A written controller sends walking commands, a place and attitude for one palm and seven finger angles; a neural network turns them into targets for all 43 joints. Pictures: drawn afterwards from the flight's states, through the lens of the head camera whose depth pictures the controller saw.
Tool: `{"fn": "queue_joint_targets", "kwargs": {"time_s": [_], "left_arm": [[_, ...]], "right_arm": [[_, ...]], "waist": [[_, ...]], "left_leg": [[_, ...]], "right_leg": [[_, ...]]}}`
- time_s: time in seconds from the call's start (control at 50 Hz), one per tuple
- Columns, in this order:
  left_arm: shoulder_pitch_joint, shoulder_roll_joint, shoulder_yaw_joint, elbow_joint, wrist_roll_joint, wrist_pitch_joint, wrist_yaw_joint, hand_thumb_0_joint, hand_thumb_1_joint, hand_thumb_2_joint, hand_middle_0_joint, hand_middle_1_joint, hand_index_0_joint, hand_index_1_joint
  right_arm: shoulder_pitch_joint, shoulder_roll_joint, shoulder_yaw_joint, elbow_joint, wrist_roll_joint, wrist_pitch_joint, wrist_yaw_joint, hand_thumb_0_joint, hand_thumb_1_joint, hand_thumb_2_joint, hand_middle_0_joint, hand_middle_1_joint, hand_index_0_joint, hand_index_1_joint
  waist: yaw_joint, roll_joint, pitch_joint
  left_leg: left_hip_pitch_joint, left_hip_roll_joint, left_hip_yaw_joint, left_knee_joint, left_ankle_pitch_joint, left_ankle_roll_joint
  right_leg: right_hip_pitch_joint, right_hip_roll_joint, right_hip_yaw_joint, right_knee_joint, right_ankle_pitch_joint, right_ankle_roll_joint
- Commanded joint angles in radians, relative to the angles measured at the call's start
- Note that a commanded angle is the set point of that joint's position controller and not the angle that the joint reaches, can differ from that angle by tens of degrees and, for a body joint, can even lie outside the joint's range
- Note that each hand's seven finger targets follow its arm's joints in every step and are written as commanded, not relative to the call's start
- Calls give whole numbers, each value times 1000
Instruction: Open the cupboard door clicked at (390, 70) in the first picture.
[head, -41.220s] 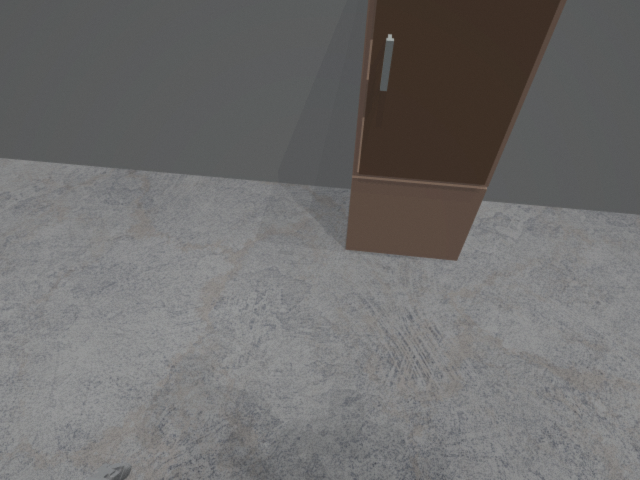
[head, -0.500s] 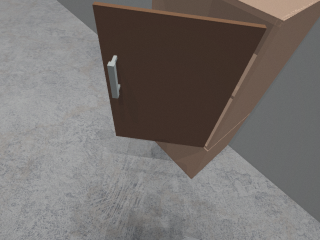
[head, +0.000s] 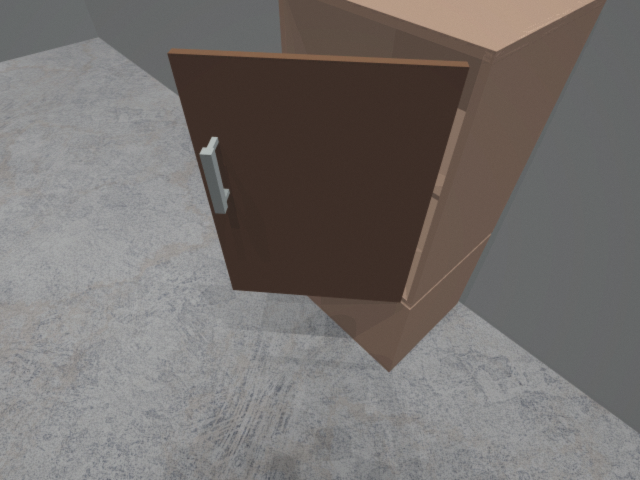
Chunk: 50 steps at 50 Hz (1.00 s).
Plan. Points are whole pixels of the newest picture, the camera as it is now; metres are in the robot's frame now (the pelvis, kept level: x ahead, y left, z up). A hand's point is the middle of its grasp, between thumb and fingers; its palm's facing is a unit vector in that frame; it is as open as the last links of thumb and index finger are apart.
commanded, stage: come to a stop and stand still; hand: left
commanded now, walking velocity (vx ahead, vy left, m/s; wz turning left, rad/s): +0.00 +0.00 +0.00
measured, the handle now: (217, 176) +0.58 +0.22 +0.04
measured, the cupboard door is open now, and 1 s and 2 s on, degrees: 42 42 42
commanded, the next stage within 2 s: look again from close up in 0.22 s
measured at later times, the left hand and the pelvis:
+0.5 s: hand out of the picture +0.01 +0.17 -0.18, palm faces +0.01 -0.98 -0.21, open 7.4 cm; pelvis +0.01 +0.01 -0.01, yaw +0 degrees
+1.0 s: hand out of the picture +0.09 +0.22 -0.14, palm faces +0.16 -0.96 -0.22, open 7.4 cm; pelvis +0.01 +0.02 -0.01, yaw +0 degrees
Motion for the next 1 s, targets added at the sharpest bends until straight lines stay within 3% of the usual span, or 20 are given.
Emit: {"fn": "queue_joint_targets", "kwargs": {"time_s": [0.0,0.14,0.28,0.3,0.32,0.34,0.36,0.4,0.44,0.46,0.5,0.54,0.6,0.72,0.88,0.9,0.92,0.94,0.96,0.98], "left_arm": [[35,119,18,-29,-7,-16,2,0,900,900,-200,-300,-200,-300],[58,101,19,-5,-11,-22,2,0,900,900,-200,-300,-200,-300],[76,81,18,7,-9,-23,7,0,900,900,-200,-300,-200,-300],[163,96,9,28,15,-60,45,0,900,900,-200,-300,-200,-300],[94,147,16,-27,7,-68,39,0,900,900,-200,-300,-200,-300],[66,132,12,-40,2,-68,30,0,900,900,-200,-300,-200,-300],[54,122,14,-42,5,-74,28,0,900,900,-200,-300,-200,-300],[85,94,9,-45,0,-70,28,0,900,900,-200,-300,-200,-300],[89,82,5,-43,0,-58,25,0,900,900,-200,-300,-200,-300],[88,79,2,-43,2,-54,24,0,900,900,-200,-300,-200,-300],[84,89,2,-50,2,-45,21,0,900,900,-200,-300,-200,-300],[78,93,0,-58,2,-40,19,0,900,900,-200,-300,-200,-300],[78,113,4,-65,2,-36,16,0,900,900,-200,-300,-200,-300],[62,149,8,-77,1,-36,12,0,900,900,-200,-300,-200,-300],[41,183,11,-77,3,-33,7,0,900,900,-200,-300,-200,-300],[104,131,6,-55,15,-45,44,0,900,900,-200,-300,-200,-300],[-612,409,203,-1624,-180,-245,43,0,877,890,-202,-315,-202,-315],[-104,319,177,-1352,-101,-193,66,0,853,880,-203,-330,-203,-330],[-54,258,139,-1262,-116,-143,107,0,830,870,-205,-345,-205,-345],[235,-29,-24,-1018,-144,-56,87,0,807,860,-207,-360,-207,-360]], "right_arm": [[39,-75,-7,-12,2,-18,-1,0,-900,-900,200,300,200,300],[76,-65,-3,10,1,-27,-10,0,-900,-900,200,300,200,300],[93,-53,-3,19,4,-33,-18,0,-900,-900,200,300,200,300],[-29,-72,4,-58,12,-55,-3,0,-900,-900,200,300,200,300],[54,-21,8,-86,8,-44,5,0,-900,-900,200,300,200,300],[74,-23,2,-69,4,-41,3,0,-900,-900,200,300,200,300],[97,-19,6,-70,-1,-50,6,0,-900,-900,200,300,200,300],[107,-49,6,-79,2,-56,1,0,-900,-900,200,300,200,300],[92,-61,4,-91,4,-55,-3,0,-900,-900,200,300,200,300],[83,-61,8,-89,2,-56,-4,0,-900,-900,200,300,200,300],[69,-70,8,-97,1,-51,-1,0,-900,-900,200,300,200,300],[63,-84,7,-102,1,-50,0,0,-900,-900,200,300,200,300],[47,-96,8,-101,0,-53,0,0,-900,-900,200,300,200,300],[19,-126,3,-103,2,-57,-2,0,-900,-900,200,300,200,300],[-25,-153,0,-96,5,-57,-3,0,-900,-900,200,300,200,300],[-50,-150,0,-149,12,-52,3,0,-900,-900,200,300,200,300],[5,-273,-42,-467,61,-201,-28,0,-900,-900,200,300,200,300],[-73,-175,4,-419,50,-308,-72,0,-900,-900,200,300,200,300],[-80,-162,-7,-361,56,-329,-81,0,-900,-900,200,300,200,300],[-39,-121,-7,-349,71,-320,-63,0,-900,-900,200,300,200,300]], "waist": [[-6,-7,112],[-1,1,53],[1,1,48],[42,16,59],[-37,5,-3],[-36,64,-13],[-34,76,-37],[-23,15,-76],[-17,-22,-32],[-10,18,9],[-6,-40,57],[-5,-36,82],[3,-1,66],[4,-8,-8],[8,5,-2],[13,48,48],[-79,205,-487],[23,367,-459],[7,292,-386],[-34,159,-219]], "left_leg": [[35,56,-77,-66,10,8],[49,68,-80,-60,67,8],[56,78,-80,-52,133,11],[-21,75,-41,193,166,-3],[-54,41,-61,157,-83,10],[-23,39,-55,115,-72,13],[-4,47,-63,94,52,12],[14,72,-90,97,187,32],[1,76,-92,79,171,35],[-12,76,-93,62,170,39],[-36,71,-104,39,107,42],[-42,69,-108,16,62,45],[-28,72,-113,5,90,53],[24,76,-103,14,163,54],[34,79,-98,11,180,54],[4,103,-67,179,304,27],[261,-9,-94,61,443,34],[432,51,-111,16,603,45],[269,41,-96,43,537,5],[198,49,-100,37,423,26]], "right_leg": [[-172,-114,114,-177,22,-26],[-110,-108,99,-161,108,-30],[-83,-105,83,-138,216,-28],[-113,-168,158,-126,687,12],[-65,-201,156,-90,588,-35],[-88,-180,143,-70,460,-56],[-76,-150,97,-30,505,-56],[-60,-99,78,3,422,-43],[-91,-89,73,-1,335,-36],[-111,-83,73,-5,290,-36],[-140,-76,74,-16,188,-29],[-166,-71,79,-26,111,-26],[-149,-72,75,-20,119,-21],[-112,-84,75,-15,204,-16],[-105,-92,82,-30,247,-14],[-162,-130,127,-57,435,4],[-87,-43,-24,62,506,-23],[-171,1,-52,167,275,-25],[-184,-10,-77,160,113,-15],[-268,-7,-86,122,81,3]]}}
